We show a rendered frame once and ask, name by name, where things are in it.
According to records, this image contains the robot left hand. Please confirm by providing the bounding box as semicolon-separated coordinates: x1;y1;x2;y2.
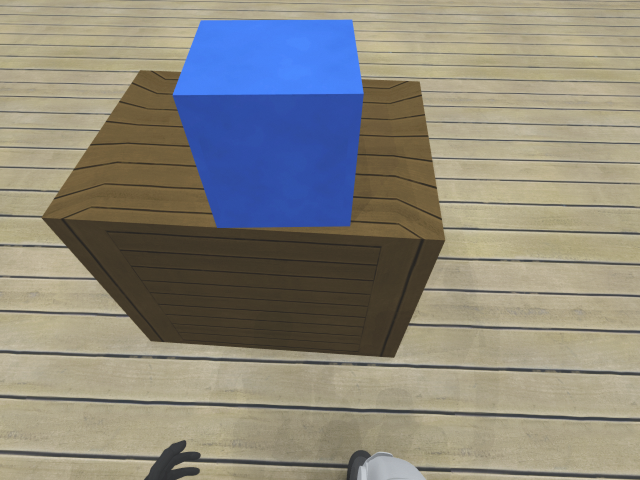
144;440;201;480

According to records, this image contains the carton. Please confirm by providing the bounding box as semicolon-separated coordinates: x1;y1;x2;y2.
173;20;364;228

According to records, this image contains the pedestal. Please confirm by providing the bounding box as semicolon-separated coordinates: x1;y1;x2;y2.
41;70;445;358

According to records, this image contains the right robot thigh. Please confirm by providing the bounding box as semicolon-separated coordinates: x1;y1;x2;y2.
357;456;426;480

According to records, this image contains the robot right shin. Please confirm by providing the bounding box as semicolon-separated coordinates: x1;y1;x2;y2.
363;452;393;465

